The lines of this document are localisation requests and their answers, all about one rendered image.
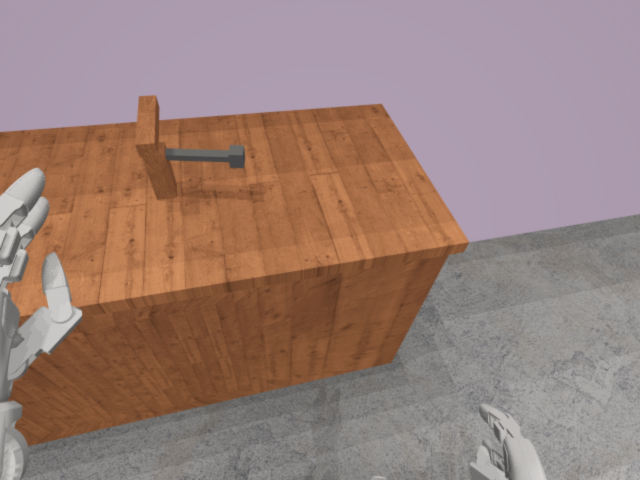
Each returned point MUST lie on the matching left robot hand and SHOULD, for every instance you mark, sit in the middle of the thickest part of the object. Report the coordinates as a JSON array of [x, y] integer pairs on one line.
[[22, 214]]

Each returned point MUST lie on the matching tap lever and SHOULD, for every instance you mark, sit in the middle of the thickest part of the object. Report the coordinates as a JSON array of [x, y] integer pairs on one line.
[[235, 155]]

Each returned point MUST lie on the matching left robot forearm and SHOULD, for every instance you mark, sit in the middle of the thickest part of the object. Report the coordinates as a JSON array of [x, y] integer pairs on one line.
[[14, 451]]

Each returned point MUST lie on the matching counter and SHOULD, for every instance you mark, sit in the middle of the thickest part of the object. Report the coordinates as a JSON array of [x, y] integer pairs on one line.
[[200, 283]]

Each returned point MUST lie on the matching right robot hand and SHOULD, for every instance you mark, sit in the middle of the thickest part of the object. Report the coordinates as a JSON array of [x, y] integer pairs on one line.
[[517, 460]]

